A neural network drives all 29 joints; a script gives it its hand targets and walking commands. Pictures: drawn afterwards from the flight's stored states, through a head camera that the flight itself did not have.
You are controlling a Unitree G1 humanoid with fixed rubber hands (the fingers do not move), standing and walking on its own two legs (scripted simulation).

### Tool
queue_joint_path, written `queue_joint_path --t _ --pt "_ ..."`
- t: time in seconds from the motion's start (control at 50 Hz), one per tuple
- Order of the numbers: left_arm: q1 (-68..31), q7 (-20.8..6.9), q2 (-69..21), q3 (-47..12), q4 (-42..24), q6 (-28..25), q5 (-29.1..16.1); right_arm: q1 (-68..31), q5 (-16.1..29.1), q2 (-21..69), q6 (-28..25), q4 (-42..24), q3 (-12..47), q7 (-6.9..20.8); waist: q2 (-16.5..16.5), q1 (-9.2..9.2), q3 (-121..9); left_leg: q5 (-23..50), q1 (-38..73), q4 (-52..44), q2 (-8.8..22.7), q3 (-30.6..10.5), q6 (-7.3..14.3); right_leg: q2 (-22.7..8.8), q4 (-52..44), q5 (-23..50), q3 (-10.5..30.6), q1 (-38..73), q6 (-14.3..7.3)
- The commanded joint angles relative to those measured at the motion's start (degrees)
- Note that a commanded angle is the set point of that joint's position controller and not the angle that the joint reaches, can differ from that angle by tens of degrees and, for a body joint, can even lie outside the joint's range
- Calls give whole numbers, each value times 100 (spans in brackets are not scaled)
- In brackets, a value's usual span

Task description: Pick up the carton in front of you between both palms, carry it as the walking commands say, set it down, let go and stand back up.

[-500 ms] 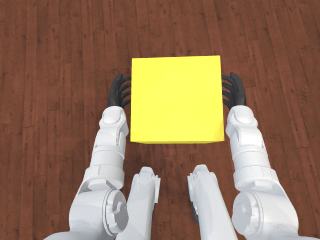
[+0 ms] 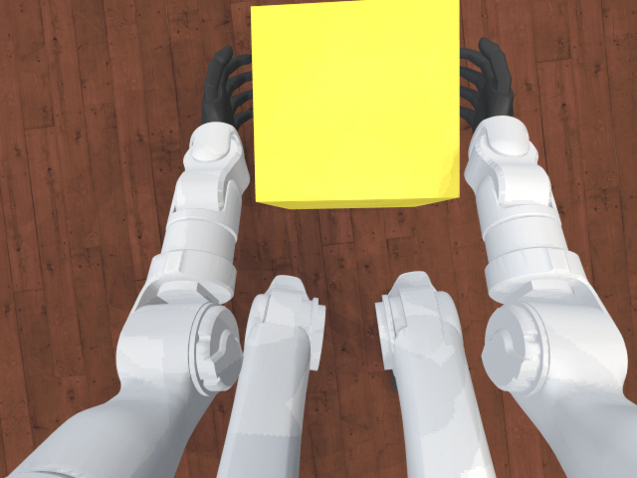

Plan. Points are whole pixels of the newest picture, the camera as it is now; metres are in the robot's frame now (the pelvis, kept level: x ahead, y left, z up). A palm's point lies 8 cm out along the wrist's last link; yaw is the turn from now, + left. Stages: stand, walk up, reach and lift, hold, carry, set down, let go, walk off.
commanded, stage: set down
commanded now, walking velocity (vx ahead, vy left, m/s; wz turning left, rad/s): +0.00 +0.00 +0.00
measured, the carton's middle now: (352, 130) +0.51 -0.02 -0.22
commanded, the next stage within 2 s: none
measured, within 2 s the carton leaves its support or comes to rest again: rests again in 0.62 s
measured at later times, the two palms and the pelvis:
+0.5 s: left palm (240, 132) +0.51 +0.13 -0.21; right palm (468, 126) +0.50 -0.17 -0.21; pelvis +0.00 +0.00 -0.06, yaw +0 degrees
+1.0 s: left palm (240, 135) +0.51 +0.13 -0.22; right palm (468, 131) +0.50 -0.17 -0.22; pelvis -0.01 +0.00 -0.07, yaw +0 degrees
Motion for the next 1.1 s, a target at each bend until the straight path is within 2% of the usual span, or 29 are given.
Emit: queue_joint_path --t 0.0,0.1,0.18,0.22,0.28,0.4,0.56,0.66,0.76,1.08 --pt "-3627 -1014 -4861 -2441 -320 -208 -492 -3464 505 4906 -184 -263 2446 1061 -103 -53 -6318 1340 2749 -739 -174 621 136 163 -601 1455 -655 3662 -72" --pt "-3940 -1015 -4703 -2593 -283 -295 -719 -3770 750 4734 -273 -212 2608 1074 -126 -60 -6358 1531 2628 -338 -137 648 138 116 -201 1653 -670 3550 -72" --pt "-4270 -975 -4757 -3032 -679 -378 -1086 -4142 1142 4773 -356 -619 3028 1026 -145 -78 -7106 1944 2985 -58 -114 686 131 104 82 2055 -713 3841 -51" --pt "-4359 -953 -4864 -3246 -840 -365 -1197 -4284 1309 4834 -365 -833 3154 1036 34 -128 -7239 2104 3135 32 -109 717 120 126 150 2173 -717 3770 -71" --pt "-4283 -951 -4973 -3347 -770 -372 -1279 -4015 1338 4785 -364 -583 3095 1053 146 -146 -6692 2135 2865 119 -128 692 124 129 292 2221 -688 3623 -109" --pt "-4040 -1046 -4908 -2895 -185 -401 -1049 -3791 1087 4760 -382 -33 2697 1181 136 -154 -5631 1790 2383 151 -114 606 169 122 358 1767 -682 2873 -170" --pt "-4132 -1144 -4583 -2427 246 -461 -804 -4005 873 4449 -440 235 2313 1349 50 -107 -4878 1576 1872 203 -89 530 248 87 429 1515 -631 2319 -227" --pt "-4166 -1178 -4356 -2332 429 -507 -763 -4087 835 4242 -504 391 2202 1374 38 -100 -4560 1562 1680 274 -62 494 269 65 498 1518 -590 2176 -249" --pt "-3904 -1240 -4076 -2011 774 -475 -548 -4045 709 3956 -518 602 2017 1399 -17 -19 -4011 1295 1362 287 -34 464 318 46 496 1281 -521 1956 -269" --pt "-3451 -1409 -2940 -1138 1442 -351 68 -3586 189 2893 -421 1286 1206 1465 56 48 -2723 527 775 242 80 380 417 -34 403 523 -339 1406 -366"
